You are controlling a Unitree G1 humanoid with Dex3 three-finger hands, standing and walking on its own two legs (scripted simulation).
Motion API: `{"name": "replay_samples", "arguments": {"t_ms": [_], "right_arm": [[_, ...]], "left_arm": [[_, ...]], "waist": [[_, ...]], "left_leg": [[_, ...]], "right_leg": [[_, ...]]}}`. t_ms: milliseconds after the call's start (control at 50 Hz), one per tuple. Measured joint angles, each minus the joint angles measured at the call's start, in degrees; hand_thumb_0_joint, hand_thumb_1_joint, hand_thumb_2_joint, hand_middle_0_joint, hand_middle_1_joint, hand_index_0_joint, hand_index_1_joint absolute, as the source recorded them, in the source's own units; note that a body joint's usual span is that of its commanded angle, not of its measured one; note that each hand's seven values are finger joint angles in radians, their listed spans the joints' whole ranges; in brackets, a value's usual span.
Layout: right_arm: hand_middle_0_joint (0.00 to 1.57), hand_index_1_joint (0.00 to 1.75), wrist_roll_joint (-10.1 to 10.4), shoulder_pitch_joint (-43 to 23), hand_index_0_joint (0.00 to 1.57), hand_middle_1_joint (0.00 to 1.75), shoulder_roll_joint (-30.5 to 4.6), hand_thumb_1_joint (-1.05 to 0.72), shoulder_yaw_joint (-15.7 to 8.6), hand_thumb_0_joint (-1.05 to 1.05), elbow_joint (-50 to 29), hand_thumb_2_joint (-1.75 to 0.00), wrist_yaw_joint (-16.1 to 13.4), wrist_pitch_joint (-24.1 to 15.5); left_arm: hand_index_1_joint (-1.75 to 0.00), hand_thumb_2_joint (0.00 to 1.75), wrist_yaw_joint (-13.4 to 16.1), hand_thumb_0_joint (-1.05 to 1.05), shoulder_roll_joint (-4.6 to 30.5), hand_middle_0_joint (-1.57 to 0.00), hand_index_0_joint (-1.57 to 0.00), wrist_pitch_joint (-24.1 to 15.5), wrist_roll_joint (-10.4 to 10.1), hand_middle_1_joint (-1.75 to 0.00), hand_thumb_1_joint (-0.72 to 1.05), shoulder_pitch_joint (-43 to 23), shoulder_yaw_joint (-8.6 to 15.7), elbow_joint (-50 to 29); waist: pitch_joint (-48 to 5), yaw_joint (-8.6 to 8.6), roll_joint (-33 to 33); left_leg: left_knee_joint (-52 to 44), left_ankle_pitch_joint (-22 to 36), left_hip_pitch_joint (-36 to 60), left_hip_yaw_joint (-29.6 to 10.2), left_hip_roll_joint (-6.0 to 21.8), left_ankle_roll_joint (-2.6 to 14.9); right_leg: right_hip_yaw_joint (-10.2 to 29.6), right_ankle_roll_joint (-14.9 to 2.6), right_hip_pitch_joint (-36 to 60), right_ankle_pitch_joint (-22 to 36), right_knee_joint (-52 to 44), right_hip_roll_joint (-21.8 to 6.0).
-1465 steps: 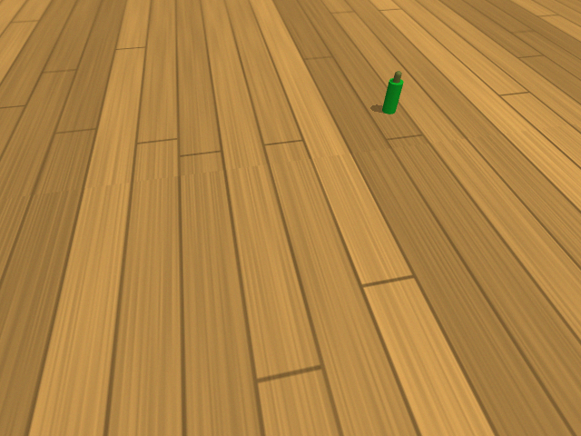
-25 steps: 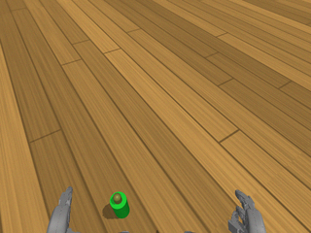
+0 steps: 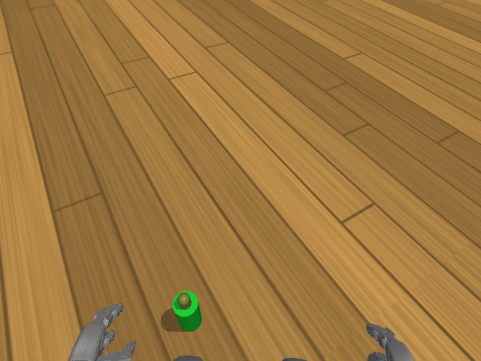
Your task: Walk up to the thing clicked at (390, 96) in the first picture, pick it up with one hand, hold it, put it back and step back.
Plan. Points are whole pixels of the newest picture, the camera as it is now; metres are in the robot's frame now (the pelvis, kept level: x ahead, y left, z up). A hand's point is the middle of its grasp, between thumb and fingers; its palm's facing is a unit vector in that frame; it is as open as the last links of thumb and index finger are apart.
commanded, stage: stand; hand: left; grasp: from the side
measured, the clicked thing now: (187, 309) +0.37 +0.18 -0.60
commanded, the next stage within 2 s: none
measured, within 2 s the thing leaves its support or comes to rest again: neither
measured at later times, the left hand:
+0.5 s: hand out of the picture +0.03 +0.25 -0.12, palm faces -0.01 -0.94 -0.35, open 7.4 cm
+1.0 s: hand out of the picture +0.05 +0.24 -0.11, palm faces -0.03 -0.94 -0.34, open 7.4 cm
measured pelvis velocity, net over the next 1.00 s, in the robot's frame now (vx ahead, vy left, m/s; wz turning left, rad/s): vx -0.01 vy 0.00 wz -0.02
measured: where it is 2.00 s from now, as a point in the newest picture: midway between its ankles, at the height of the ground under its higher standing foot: outside the picture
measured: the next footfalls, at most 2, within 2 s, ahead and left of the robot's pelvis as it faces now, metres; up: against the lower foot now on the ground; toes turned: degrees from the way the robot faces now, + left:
none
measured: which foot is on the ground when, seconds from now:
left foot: down 0.00-1.00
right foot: down 0.00-1.00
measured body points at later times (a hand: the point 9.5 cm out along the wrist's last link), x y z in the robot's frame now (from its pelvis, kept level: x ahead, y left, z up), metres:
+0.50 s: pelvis -0.01 +0.01 +0.04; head -0.02 +0.00 +0.49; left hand +0.03 +0.30 -0.09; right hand +0.05 -0.27 -0.10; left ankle +0.02 +0.13 -0.70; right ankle +0.02 -0.13 -0.70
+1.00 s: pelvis -0.01 +0.00 +0.05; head -0.01 -0.01 +0.50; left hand +0.05 +0.29 -0.09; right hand +0.04 -0.30 -0.10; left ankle +0.02 +0.13 -0.70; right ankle +0.02 -0.13 -0.70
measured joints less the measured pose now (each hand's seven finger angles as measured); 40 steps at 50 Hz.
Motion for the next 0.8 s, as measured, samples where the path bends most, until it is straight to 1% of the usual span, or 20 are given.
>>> {"name": "replay_samples", "arguments": {"t_ms": [60,140,240,340,540,800], "right_arm": [[0.21,0.30,0.36,0.48,0.21,0.30,-1.11,-0.90,-1.24,0.01,3.00,-0.90,0.85,0.45],[0.21,0.30,0.64,1.11,0.20,0.30,-2.18,-0.90,-2.03,0.01,6.71,-0.90,1.04,1.17],[0.21,0.30,1.05,1.38,0.20,0.30,-2.39,-0.90,-1.69,0.00,11.02,-0.90,1.15,1.75],[0.21,0.30,1.41,1.19,0.20,0.30,-1.90,-0.90,-0.88,0.00,14.53,-0.90,1.34,1.98],[0.21,0.30,2.09,-0.26,0.20,0.30,-1.86,-0.90,-0.58,0.00,18.92,-0.90,1.60,2.13],[0.21,0.30,2.34,-0.89,0.20,0.30,-3.13,-0.90,-0.56,0.00,21.13,-0.90,1.68,2.06]], "left_arm": [[-0.30,0.86,-0.23,0.00,0.94,-0.20,-0.20,-1.25,-0.49,-0.30,0.69,-0.79,0.86,7.48],[-0.30,0.88,-0.11,0.01,1.53,-0.20,-0.20,-2.05,-0.81,-0.30,0.81,-1.08,1.43,15.38],[-0.30,0.89,-0.16,0.01,1.62,-0.20,-0.20,-2.44,-1.23,-0.30,0.87,-1.34,1.43,22.80],[-0.30,0.90,-0.48,0.01,1.30,-0.20,-0.20,-2.49,-1.57,-0.30,0.90,-1.73,1.09,28.28],[-0.30,0.90,-0.60,0.01,0.94,-0.20,-0.20,-2.96,-1.71,-0.30,0.91,-3.16,0.54,34.45],[-0.30,0.90,-0.90,0.01,1.12,-0.20,-0.20,-3.22,-1.97,-0.30,0.91,-5.47,0.73,36.73]], "waist": [[0.72,-0.01,-0.08],[1.40,-0.11,0.36],[2.14,0.05,0.86],[2.60,0.25,1.26],[3.18,0.14,2.38],[3.27,-0.24,2.34]], "left_leg": [[-2.68,1.09,2.89,0.25,-0.11,0.14],[-6.73,2.97,6.49,0.29,-0.18,0.35],[-12.91,6.13,10.90,0.48,-0.34,0.51],[-19.22,9.50,14.68,0.74,-0.68,0.54],[-25.23,13.06,18.22,0.74,-0.66,0.28],[-27.55,14.48,18.80,0.79,0.00,-0.26]], "right_leg": [[0.17,0.31,2.82,1.14,-2.65,-0.09],[0.07,0.61,6.64,3.25,-7.12,-0.11],[0.08,0.89,11.14,6.56,-13.51,-0.19],[0.21,1.00,14.57,9.61,-19.13,-0.46],[0.09,0.91,17.75,12.68,-24.37,-0.37],[0.11,0.40,18.15,14.11,-26.54,0.33]]}}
